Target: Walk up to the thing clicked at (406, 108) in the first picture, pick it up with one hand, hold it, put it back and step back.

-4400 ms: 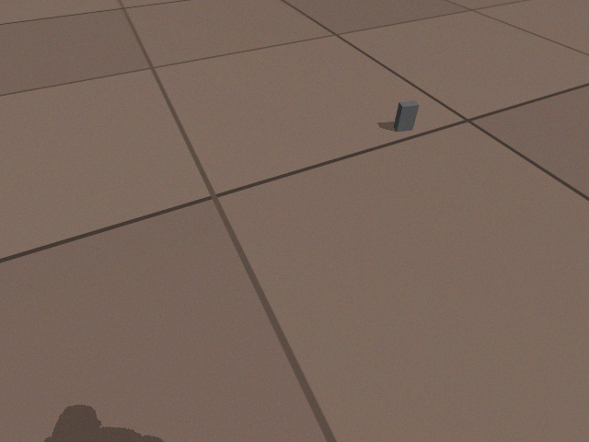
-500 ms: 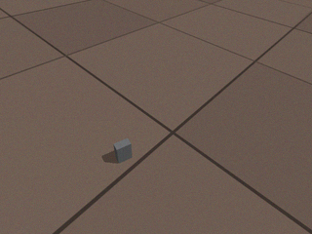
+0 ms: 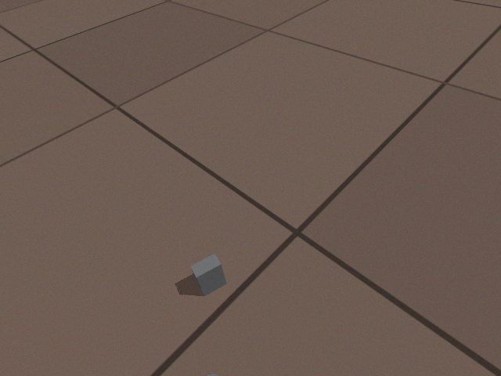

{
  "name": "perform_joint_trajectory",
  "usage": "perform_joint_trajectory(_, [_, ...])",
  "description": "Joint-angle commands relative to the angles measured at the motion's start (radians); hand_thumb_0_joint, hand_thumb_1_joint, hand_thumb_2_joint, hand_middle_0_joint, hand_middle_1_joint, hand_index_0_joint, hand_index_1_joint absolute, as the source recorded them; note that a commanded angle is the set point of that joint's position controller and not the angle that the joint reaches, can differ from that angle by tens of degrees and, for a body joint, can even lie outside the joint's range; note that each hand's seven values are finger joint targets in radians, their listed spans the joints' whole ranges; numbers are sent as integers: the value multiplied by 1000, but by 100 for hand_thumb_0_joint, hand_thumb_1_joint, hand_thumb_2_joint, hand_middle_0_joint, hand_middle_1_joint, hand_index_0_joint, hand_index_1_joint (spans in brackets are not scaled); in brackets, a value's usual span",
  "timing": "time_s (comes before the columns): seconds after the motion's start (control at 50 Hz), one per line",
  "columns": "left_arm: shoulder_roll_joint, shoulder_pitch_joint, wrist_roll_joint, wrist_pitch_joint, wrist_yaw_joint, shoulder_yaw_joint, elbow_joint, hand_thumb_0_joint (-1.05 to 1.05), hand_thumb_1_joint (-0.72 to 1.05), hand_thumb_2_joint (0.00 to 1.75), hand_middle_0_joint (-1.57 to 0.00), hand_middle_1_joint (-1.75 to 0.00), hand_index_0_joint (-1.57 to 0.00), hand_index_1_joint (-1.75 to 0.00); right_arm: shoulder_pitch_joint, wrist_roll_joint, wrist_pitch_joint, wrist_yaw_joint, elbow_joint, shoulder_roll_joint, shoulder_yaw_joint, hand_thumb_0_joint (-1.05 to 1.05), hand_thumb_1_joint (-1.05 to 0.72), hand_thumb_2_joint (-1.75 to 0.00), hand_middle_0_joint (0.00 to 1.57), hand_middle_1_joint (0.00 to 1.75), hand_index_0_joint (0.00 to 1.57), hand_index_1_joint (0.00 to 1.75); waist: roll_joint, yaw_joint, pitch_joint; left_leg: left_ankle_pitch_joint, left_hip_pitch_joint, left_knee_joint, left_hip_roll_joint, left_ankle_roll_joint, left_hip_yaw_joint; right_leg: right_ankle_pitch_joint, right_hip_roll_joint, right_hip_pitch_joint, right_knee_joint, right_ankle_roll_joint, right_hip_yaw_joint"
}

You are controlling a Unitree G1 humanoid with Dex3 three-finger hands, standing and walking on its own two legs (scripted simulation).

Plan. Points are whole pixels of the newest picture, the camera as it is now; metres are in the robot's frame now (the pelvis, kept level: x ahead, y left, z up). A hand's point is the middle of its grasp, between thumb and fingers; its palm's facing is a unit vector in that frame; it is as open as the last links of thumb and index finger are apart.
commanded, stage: walk up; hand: left
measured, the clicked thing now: (209, 275) +0.65 +0.24 -0.69
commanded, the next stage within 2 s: none
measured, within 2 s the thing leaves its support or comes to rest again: neither
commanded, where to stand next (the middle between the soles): +0.32 +0.06 m, yaw -2 degrees
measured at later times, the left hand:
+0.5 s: hand (95, 348) +0.23 +0.33 -0.14, palm faces -0.09 -0.92 -0.39, open 7.4 cm
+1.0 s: hand (110, 311) +0.31 +0.33 -0.17, palm faces -0.04 -0.93 -0.36, open 7.4 cm
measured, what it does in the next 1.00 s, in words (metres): walks ahead: left foot, then right foot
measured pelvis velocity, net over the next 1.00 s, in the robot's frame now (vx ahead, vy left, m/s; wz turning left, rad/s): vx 0.23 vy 0.07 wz -0.03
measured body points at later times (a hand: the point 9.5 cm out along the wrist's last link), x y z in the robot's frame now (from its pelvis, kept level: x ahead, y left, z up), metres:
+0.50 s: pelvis +0.17 +0.05 -0.01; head +0.19 +0.04 +0.44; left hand +0.24 +0.37 -0.12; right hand +0.20 -0.27 -0.12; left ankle +0.16 +0.17 -0.74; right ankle +0.26 -0.08 -0.72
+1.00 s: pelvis +0.23 +0.07 -0.02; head +0.24 +0.08 +0.43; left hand +0.31 +0.38 -0.14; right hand +0.31 -0.24 -0.14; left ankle +0.29 +0.20 -0.74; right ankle +0.28 -0.07 -0.74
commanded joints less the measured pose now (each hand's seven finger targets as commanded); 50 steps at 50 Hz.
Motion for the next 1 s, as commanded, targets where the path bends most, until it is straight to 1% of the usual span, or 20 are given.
perform_joint_trajectory(0.0, [324, 27, 5, -26, 23, 103, -73, 0, 90, 90, -20, -30, -20, -30, -44, -11, -28, 5, -90, -163, -61, 0, -90, -90, 20, 30, 20, 30, -221, 20, -7, 70, -30, -147, 44, -2, -9, -191, -263, 7, -247, -194, 242])
perform_joint_trajectory(0.06, [332, 11, 1, -23, 23, 99, -76, 0, 90, 90, -20, -30, -20, -30, -53, -10, -41, 9, -86, -165, -65, 0, -90, -90, 20, 30, 20, 30, -200, 10, -21, 107, 79, -210, 29, 5, 22, -181, -258, -39, -199, -180, 210])
perform_joint_trajectory(0.14, [279, -8, 9, -6, 22, 68, -77, 0, 90, 90, -20, -30, -20, -30, 123, -11, -55, -8, -27, -210, -89, 0, -90, -90, 20, 30, 20, 30, -59, -108, -77, -8, 453, -311, -52, 40, 66, -61, -159, -241, 138, -111, 100])
perform_joint_trajectory(0.16, [204, 27, 6, -4, 19, 46, -82, 0, 90, 90, -20, -30, -20, -30, 229, -18, -64, -23, -12, -284, -110, 0, -90, -90, 20, 30, 20, 30, 184, -153, -112, -229, 537, -478, 96, 97, -189, -7, -71, -343, 501, -57, 24])
perform_joint_trajectory(0.18, [199, 31, -13, -2, 25, 48, -86, 0, 90, 90, -20, -30, -20, -30, 227, -2, -69, -28, -43, -354, -119, 0, -90, -90, 20, 30, 20, 30, 273, -140, -84, -272, 573, -663, 326, 210, -638, -293, 85, -549, 653, -20, 21])
perform_joint_trajectory(0.2, [276, -12, 0, 4, 42, 59, -66, 0, 90, 90, -20, -30, -20, -30, 184, 17, -64, -29, -49, -349, -118, 0, -90, -90, 20, 30, 20, 30, 116, -118, -34, -202, 439, -634, 358, 264, -639, -303, 7, -520, 713, -28, 150])
perform_joint_trajectory(0.28, [260, 94, -16, 11, 22, 59, 11, 0, 90, 90, -20, -30, -20, -30, 31, 16, -71, -45, -92, -245, -70, 0, -90, -90, 20, 30, 20, 30, 95, -17, -6, 85, 278, -575, 199, 208, -190, -136, -75, -348, 557, -6, 132])
perform_joint_trajectory(0.38, [225, 1, 2, 13, -1, 63, -26, 0, 90, 90, -20, -30, -20, -30, 61, 3, -68, -38, -109, -260, -71, 0, -90, -90, 20, 30, 20, 30, 99, -56, -1, 69, 247, -583, 193, 251, -129, -83, -67, -261, 301, 24, 64])
perform_joint_trajectory(0.46, [197, 28, 7, 3, 18, 62, -6, 0, 90, 90, -20, -30, -20, -30, 1, 12, -48, -43, -128, -239, -54, 0, -90, -90, 20, 30, 20, 30, 54, -7, -43, 262, 195, -426, 170, 209, -62, 48, -3, -77, 129, 15, 19])
perform_joint_trajectory(0.5, [230, 106, 10, -9, 36, 75, 23, 0, 90, 90, -20, -30, -20, -30, 13, 23, -39, -50, -133, -163, -23, 0, -90, -90, 20, 30, 20, 30, -86, 37, -115, 298, 160, -183, 83, 133, 22, 134, 22, 119, -3, -2, 39])
perform_joint_trajectory(0.54, [360, 128, 12, -20, 48, 102, -18, 0, 90, 90, -20, -30, -20, -30, 97, 25, -29, -53, -140, -84, 7, 0, -90, -90, 20, 30, 20, 30, -332, 23, -160, -241, -94, 164, -85, 39, 48, 62, -368, 257, -170, -160, 646])
perform_joint_trajectory(0.56, [382, 91, -2, -9, 47, 101, -21, 0, 90, 90, -20, -30, -20, -30, 53, 14, -13, -68, -117, -192, -31, 0, -90, -90, 20, 30, 20, 30, -227, 34, -119, -312, -102, 249, -57, 41, -14, 36, -416, 169, -165, -272, 701])
perform_joint_trajectory(0.66, [290, -3, 3, 7, 54, 70, -42, 0, 90, 90, -20, -30, -20, -30, 86, 12, -3, -66, -39, -175, -33, 0, -90, -90, 20, 30, 20, 30, -235, -12, -66, -148, -21, 112, -12, 17, -21, 168, -227, 5, -100, -187, 330])
perform_joint_trajectory(0.72, [273, -68, 13, 18, 54, 63, -45, 0, 90, 90, -20, -30, -20, -30, 64, 13, -3, -65, -9, -133, -22, 0, -90, -90, 20, 30, 20, 30, -277, -20, -92, -84, 134, -101, -23, 5, 16, 273, -197, -96, -34, -171, 230])
perform_joint_trajectory(0.78, [248, -141, -3, 44, 50, 42, -43, 0, 90, 90, -20, -30, -20, -30, 76, 10, -11, -74, 32, -140, -32, 0, -90, -90, 20, 30, 20, 30, -227, -59, -110, 118, 340, -251, -52, 20, 39, 102, -174, -266, 64, -118, 206])
perform_joint_trajectory(0.8, [213, -151, -8, 53, 49, 30, -42, 0, 90, 90, -20, -30, -20, -30, 71, 5, -16, -78, 36, -163, -37, 0, -90, -90, 20, 30, 20, 30, -165, -67, -93, 119, 359, -307, -28, 28, -2, -13, -146, -316, 87, -79, 195])
perform_joint_trajectory(0.84, [179, -96, -23, 72, 50, 19, -10, 0, 90, 90, -20, -30, -20, -30, -57, 7, -29, -80, -4, -269, -41, 0, -90, -90, 20, 30, 20, 30, 75, -13, -71, -175, 139, -566, 239, 147, -394, -263, 12, -215, 246, -1, 89])
perform_joint_trajectory(0.86, [224, -83, -16, 77, 52, 39, 38, 0, 90, 90, -20, -30, -20, -30, -132, 10, -23, -76, -6, -267, -38, 0, -90, -90, 20, 30, 20, 30, 45, 0, -22, -275, -11, -580, 247, 184, -386, -283, -9, -84, 303, 2, 103])
perform_joint_trajectory(0.9, [202, -56, -10, 72, 43, 36, 81, 0, 90, 90, -20, -30, -20, -30, -187, 8, -18, -76, 7, -209, -11, 0, -90, -90, 20, 30, 20, 30, 23, 33, -15, -280, -7, -524, 136, 108, -223, -172, -10, -39, 172, -5, 100])
perform_joint_trajectory(0.98, [234, -145, 0, 55, 41, 33, 109, 0, 90, 90, -20, -30, -20, -30, -162, 16, -10, -69, 55, -164, 9, 0, -90, -90, 20, 30, 20, 30, -9, -14, -41, -202, 101, -448, 53, 40, -141, -166, -75, -77, -25, -29, 230])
